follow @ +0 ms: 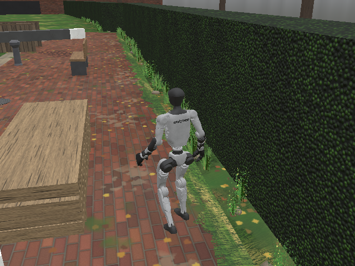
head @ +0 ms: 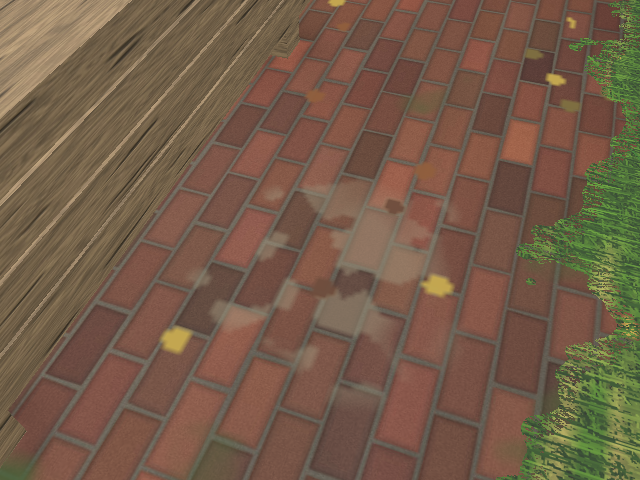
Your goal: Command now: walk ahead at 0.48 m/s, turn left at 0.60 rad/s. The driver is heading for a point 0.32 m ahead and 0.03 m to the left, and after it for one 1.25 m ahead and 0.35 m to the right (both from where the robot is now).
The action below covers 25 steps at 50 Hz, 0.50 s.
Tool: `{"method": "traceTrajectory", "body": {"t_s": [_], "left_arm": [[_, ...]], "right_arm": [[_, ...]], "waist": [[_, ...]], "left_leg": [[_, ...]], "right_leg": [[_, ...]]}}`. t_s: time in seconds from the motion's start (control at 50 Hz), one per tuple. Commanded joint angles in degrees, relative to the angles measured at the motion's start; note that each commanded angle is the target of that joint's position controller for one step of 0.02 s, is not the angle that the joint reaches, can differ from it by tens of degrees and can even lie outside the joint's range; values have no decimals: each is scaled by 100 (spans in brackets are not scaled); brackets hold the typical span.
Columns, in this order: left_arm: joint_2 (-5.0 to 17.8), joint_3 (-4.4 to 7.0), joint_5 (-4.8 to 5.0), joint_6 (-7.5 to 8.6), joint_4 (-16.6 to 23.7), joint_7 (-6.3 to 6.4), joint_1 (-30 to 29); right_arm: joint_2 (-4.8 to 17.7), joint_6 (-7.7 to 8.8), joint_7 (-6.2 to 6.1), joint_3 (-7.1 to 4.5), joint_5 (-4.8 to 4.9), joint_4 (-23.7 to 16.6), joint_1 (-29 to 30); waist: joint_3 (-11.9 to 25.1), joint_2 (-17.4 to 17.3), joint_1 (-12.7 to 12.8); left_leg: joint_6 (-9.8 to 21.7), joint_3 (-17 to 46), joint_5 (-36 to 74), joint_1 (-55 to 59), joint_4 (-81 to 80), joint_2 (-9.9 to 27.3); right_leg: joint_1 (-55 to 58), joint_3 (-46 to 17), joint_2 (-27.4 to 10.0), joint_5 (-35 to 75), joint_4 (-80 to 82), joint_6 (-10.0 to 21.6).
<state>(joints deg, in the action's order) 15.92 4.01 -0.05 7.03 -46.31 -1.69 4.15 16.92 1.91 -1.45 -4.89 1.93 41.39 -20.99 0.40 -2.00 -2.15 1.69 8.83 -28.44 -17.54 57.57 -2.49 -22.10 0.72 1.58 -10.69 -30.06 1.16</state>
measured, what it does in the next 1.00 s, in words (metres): walks ahead: left foot, then right foot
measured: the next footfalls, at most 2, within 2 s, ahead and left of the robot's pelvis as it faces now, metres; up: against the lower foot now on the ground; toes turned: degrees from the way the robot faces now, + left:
left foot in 0.38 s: +0.33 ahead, +0.17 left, +0.00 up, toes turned +8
right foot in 0.78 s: +0.29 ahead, -0.08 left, +0.00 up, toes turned -10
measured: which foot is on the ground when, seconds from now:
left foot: up 0.00-0.36, down 0.38-0.78, up 0.80-1.00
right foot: down 0.00-0.38, up 0.40-0.76, down 0.78-1.00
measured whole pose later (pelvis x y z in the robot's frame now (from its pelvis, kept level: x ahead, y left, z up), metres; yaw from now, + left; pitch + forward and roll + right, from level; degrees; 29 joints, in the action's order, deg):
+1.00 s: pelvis +0.25 +0.01 +0.01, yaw -13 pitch +3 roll +3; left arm 17.2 3.5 0.2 -1.1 -40.4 1.6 12.9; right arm 18.1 -0.9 -2.9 -5.7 -0.2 44.0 -4.9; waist -2.2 -1.5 1.0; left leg -3.4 2.2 -19.8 -32.6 60.2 -0.7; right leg -17.4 -3.2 1.4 -11.6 -26.7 3.6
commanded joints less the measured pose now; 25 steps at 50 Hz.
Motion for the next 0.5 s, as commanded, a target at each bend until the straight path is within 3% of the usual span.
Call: {"method": "traceTrajectory", "body": {"t_s": [0.02,0.06,0.1,0.16,0.22,0.26,0.32,0.36,0.38,0.4,0.42,0.44,0.46,0.48,0.5], "left_arm": [[623,162,-4,-82,115,50,686],[522,118,-54,-87,77,94,501],[621,152,-43,-33,6,112,598],[798,197,-39,-13,-67,136,727],[836,145,9,-96,-147,149,777],[956,139,103,-171,-255,145,1066],[1194,178,192,-271,-364,130,1240],[1131,149,224,-297,-365,141,1122],[855,48,97,-255,-287,133,1241],[282,-167,-72,-208,-198,90,1726],[361,-180,22,-237,-367,73,2123],[925,-19,239,-319,-294,68,1899],[930,2,255,-417,-202,118,1441],[790,4,178,-554,-204,190,1296],[718,26,155,-729,-264,270,1464]], "right_arm": [[739,73,7,-144,-31,-600,317],[541,18,72,-130,-29,-650,386],[372,-17,101,-82,-24,-730,473],[307,-18,120,-39,-40,-884,727],[51,86,165,85,-137,-1009,1186],[-33,152,253,134,-170,-1084,1555],[243,198,328,45,-174,-1138,1635],[609,210,257,-117,-272,-843,778],[1009,200,174,-219,-380,-739,287],[1302,123,76,-206,-642,-818,-32],[1072,38,77,-96,-588,-928,8],[1030,-42,131,-123,-398,-894,218],[813,-55,135,-58,-286,-876,587],[565,-50,118,23,-222,-818,947],[451,-46,101,61,-233,-783,1303]], "waist": [[43,782,490],[-158,898,317],[-166,823,320],[-180,620,351],[-325,545,413],[-265,570,561],[-91,771,447],[395,728,-102],[942,408,-255],[1879,-895,-180],[2797,-1221,-123],[2554,-998,-182],[1798,-638,-81],[1159,-445,81],[835,-598,314]], "left_leg": [[6,-58,562,-2796,1385,665],[5,-122,986,-2396,1042,940],[-59,-227,1292,-2429,891,988],[-162,-258,1882,-2670,301,1011],[-166,-639,2492,-1905,-1181,772],[-155,-1004,2810,-1453,-1878,585],[-6,-940,2722,-988,-2632,361],[242,-1017,3498,405,-3366,180],[449,-621,5615,1705,-3053,791],[1362,1059,8157,3686,-2506,2560],[1858,1627,8921,3777,-2468,3093],[1895,1211,7318,3305,-2871,2849],[1597,799,5985,2691,-3139,2465],[1346,408,4999,1874,-3449,2184],[1165,-44,4416,989,-3742,1935]], "right_leg": [[2255,-2546,-1960,-1481,1690,875],[1612,-1677,-1684,-626,1941,780],[1539,-1147,-1644,42,2111,875],[1720,-534,-1682,946,2182,963],[1400,160,-1331,2551,1999,871],[1507,216,-1296,3002,1818,843],[2026,-84,-1431,3373,1252,696],[1932,-68,-1184,3732,262,396],[1236,97,-827,2539,-683,103],[-544,180,-198,-1231,-2712,-341],[-652,-813,-65,-3385,-3794,-423],[-1070,-737,-256,-3198,-4252,-479],[-1457,-483,-478,-2881,-4158,-476],[-1436,-398,-619,-2532,-3834,-560],[-914,-344,-685,-2239,-3590,-664]]}}
Keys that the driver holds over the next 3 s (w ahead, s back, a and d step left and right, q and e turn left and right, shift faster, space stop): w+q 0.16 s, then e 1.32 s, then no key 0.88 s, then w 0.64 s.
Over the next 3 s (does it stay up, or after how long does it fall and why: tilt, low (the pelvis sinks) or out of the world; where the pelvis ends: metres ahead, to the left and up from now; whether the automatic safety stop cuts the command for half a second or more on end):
stays up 0.43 -0.10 -0.01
